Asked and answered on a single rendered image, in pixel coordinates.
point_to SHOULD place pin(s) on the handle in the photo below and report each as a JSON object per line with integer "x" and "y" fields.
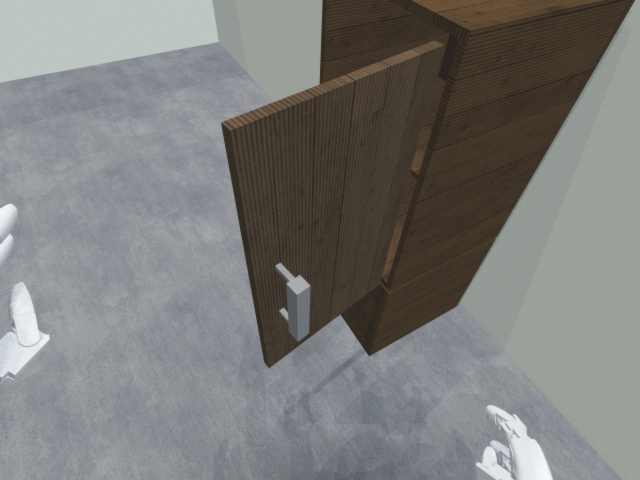
{"x": 298, "y": 301}

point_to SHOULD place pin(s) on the left robot hand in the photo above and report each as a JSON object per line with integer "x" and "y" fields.
{"x": 18, "y": 349}

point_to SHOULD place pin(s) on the right robot hand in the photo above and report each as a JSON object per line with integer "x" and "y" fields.
{"x": 523, "y": 460}

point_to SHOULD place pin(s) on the cupboard door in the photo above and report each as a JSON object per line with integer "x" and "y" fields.
{"x": 318, "y": 179}

